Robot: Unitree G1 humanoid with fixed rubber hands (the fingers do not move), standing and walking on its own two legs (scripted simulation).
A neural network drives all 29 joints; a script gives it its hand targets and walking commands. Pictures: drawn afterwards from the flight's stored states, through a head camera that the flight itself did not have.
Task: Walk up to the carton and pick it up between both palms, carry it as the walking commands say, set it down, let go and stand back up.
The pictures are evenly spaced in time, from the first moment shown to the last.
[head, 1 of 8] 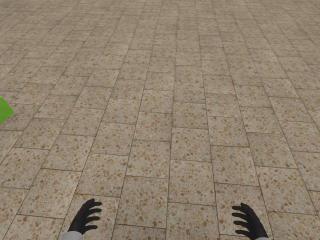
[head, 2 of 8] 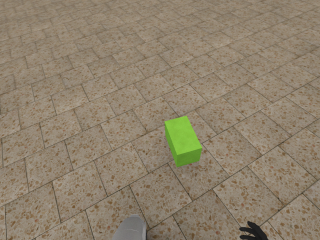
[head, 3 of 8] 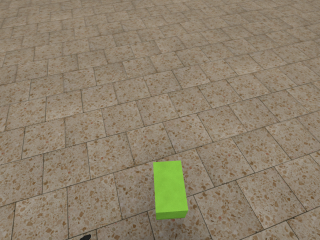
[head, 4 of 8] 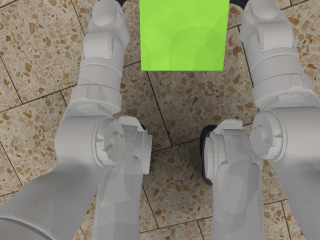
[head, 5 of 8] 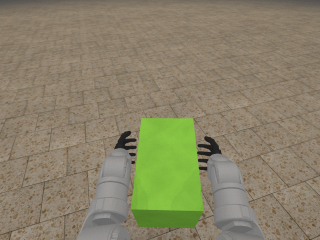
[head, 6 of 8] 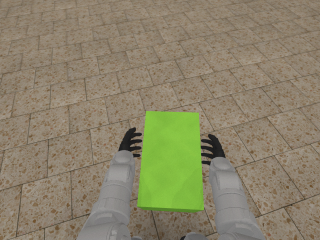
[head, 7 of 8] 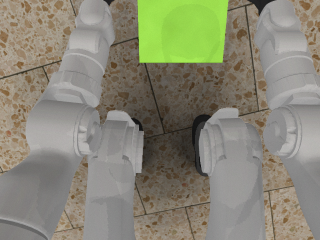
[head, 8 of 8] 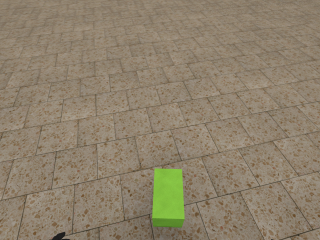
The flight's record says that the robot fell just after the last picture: no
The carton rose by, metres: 0.67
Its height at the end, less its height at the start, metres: +0.00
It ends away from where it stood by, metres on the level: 0.03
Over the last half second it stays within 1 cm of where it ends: yes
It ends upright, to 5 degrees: yes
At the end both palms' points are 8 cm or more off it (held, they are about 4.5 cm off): yes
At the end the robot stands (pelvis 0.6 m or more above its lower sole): yes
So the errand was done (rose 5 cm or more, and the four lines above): yes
